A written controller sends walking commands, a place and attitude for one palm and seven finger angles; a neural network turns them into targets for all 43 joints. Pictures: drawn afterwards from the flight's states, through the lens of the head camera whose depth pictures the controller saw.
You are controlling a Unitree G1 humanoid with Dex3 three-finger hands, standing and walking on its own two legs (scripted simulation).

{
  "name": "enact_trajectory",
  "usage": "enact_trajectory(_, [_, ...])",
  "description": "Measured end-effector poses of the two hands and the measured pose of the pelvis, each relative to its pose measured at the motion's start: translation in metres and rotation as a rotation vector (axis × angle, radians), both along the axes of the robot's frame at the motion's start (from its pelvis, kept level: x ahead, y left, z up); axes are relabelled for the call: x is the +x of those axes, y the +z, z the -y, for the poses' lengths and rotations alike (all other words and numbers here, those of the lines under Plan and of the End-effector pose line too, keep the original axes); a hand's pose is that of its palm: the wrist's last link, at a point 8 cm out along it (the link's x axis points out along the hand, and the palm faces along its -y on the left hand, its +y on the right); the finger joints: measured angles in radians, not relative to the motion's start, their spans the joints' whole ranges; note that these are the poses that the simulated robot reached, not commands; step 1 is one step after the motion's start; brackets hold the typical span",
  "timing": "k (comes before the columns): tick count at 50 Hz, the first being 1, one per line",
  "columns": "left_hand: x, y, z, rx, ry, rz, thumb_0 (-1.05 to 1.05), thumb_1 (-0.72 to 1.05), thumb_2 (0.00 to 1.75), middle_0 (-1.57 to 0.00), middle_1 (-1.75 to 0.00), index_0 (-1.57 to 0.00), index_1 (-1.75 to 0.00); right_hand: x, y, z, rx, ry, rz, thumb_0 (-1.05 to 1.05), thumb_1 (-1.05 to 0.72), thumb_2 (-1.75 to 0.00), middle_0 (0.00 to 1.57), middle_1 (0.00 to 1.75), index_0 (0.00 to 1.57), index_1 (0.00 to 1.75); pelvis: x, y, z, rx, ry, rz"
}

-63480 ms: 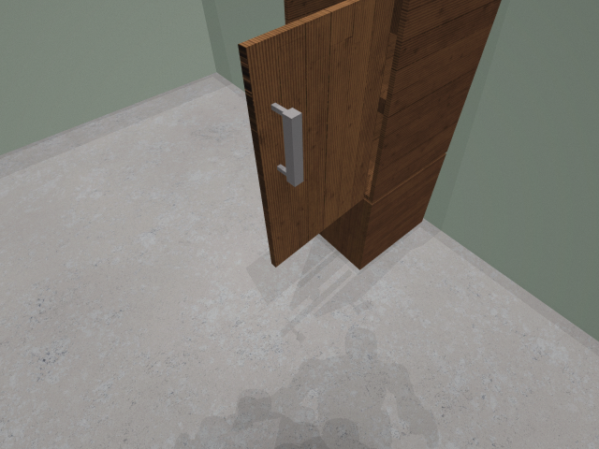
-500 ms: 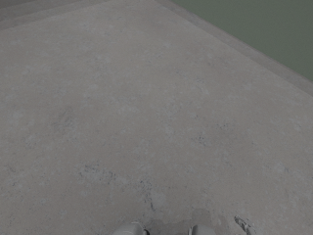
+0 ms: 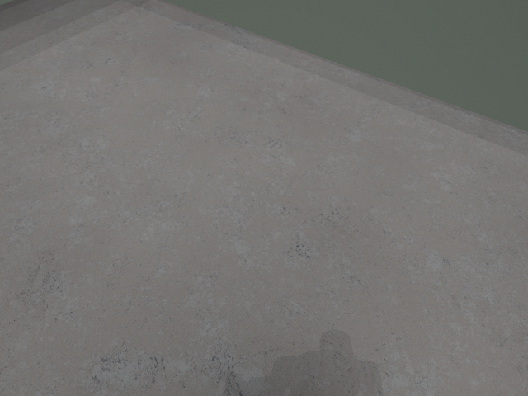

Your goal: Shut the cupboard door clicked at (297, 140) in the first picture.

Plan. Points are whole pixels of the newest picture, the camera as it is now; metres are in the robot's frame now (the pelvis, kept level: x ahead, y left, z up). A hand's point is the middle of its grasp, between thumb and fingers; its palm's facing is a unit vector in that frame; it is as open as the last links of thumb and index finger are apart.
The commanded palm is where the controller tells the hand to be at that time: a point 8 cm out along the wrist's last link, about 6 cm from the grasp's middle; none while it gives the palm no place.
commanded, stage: turn to face it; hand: left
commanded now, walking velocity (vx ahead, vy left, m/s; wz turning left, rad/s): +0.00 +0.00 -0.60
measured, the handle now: out of the picture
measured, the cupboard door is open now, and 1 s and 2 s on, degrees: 31 31 31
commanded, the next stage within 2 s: none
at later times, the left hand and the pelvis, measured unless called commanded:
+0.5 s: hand (132, 355) +0.19 +0.25 -0.15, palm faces -0.20 -0.95 -0.23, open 7.4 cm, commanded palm none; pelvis +0.05 +0.05 +0.01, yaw -17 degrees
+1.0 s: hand (184, 340) +0.22 +0.16 -0.15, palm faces -0.49 -0.84 -0.21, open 7.4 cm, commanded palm none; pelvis +0.06 +0.03 +0.01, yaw -33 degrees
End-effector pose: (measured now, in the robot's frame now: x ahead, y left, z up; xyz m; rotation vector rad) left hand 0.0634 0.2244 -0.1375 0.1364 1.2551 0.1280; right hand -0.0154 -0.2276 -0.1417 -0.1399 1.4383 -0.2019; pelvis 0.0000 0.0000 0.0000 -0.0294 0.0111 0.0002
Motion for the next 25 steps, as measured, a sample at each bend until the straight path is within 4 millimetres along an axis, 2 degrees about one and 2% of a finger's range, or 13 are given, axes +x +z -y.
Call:
enact_trajectory(3, [0.01,0.005,-0.001,0.023,-0.006,0.013,0.01,0.9,0.9,-0.21,-0.29,-0.2,-0.3,0.013,0.004,0.009,-0.015,-0.015,-0.002,0.01,-0.9,-0.9,0.2,0.3,0.2,0.3,0.007,0.004,0.001,0.003,-0.026,0.006])
enact_trajectory(8, [0.018,0.012,-0.014,0.048,-0.042,-0.033,0.01,0.9,0.9,-0.21,-0.29,-0.2,-0.3,0.064,0.018,0.015,-0.04,-0.024,0.13,0.01,-0.9,-0.9,0.2,0.3,0.2,0.3,0.018,0.012,-0.005,0.022,-0.081,0.003])
enact_trajectory(13, [0.037,0.009,-0.039,0.05,-0.089,-0.049,0.01,0.9,0.9,-0.21,-0.29,-0.2,-0.3,0.113,0.029,0.006,-0.072,-0.033,0.279,0.0,-0.9,-0.9,0.2,0.3,0.2,0.3,0.03,0.009,-0.024,0.026,-0.136,0.004])
enact_trajectory(16, [0.058,-0.002,-0.058,0.045,-0.108,-0.034,0.01,0.9,0.9,-0.21,-0.29,-0.2,-0.3,0.13,0.03,-0.003,-0.105,-0.035,0.347,0.0,-0.9,-0.9,0.2,0.3,0.2,0.3,0.041,0.0,-0.04,0.013,-0.173,0.004])
enact_trajectory(20, [0.092,0.001,-0.072,0.057,-0.162,0.003,0.01,0.9,0.9,-0.2,-0.29,-0.2,-0.3,0.124,0.038,-0.016,-0.116,-0.05,0.361,0.0,-0.9,-0.9,0.2,0.3,0.2,0.3,0.045,0.003,-0.049,0.008,-0.236,0.018])
enact_trajectory(25, [0.133,0.022,-0.069,0.058,-0.246,0.066,0.01,0.91,0.9,-0.2,-0.29,-0.2,-0.3,0.094,0.042,-0.02,-0.11,-0.113,0.305,0.0,-0.9,-0.9,0.2,0.3,0.21,0.3,0.047,0.013,-0.051,-0.01,-0.292,0.015])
